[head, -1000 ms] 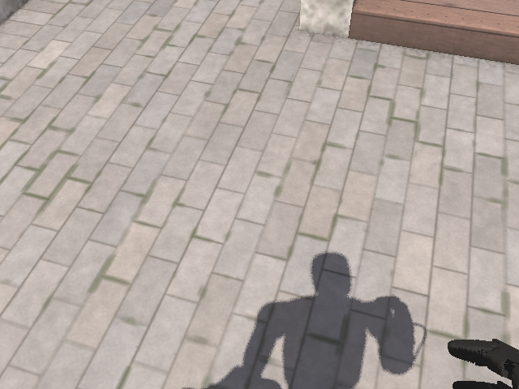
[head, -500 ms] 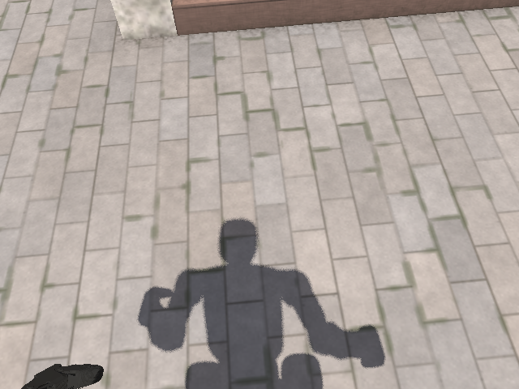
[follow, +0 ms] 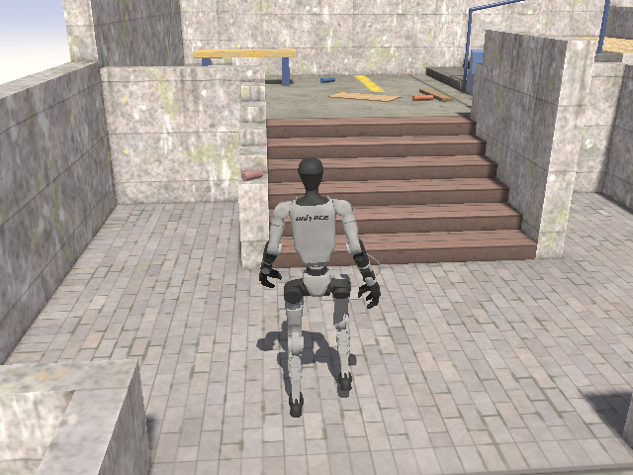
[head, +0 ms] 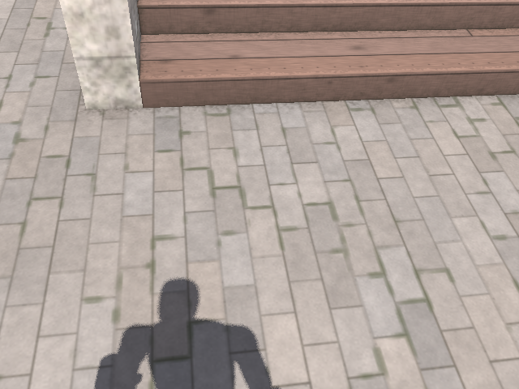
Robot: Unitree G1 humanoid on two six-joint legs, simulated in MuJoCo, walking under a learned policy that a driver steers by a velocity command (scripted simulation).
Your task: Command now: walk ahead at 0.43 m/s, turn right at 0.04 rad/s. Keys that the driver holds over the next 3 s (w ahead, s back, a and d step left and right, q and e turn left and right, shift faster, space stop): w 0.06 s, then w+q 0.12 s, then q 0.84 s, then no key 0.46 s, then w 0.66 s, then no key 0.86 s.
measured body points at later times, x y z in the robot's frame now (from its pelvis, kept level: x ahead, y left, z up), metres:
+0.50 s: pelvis +0.20 -0.06 +0.00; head +0.25 -0.05 +0.44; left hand +0.29 +0.23 -0.11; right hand +0.36 -0.33 -0.12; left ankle +0.23 +0.09 -0.68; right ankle +0.24 -0.16 -0.75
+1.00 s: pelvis +0.27 -0.01 -0.01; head +0.31 +0.02 +0.44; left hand +0.30 +0.31 -0.12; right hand +0.54 -0.20 -0.09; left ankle +0.28 +0.09 -0.75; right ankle +0.36 -0.15 -0.71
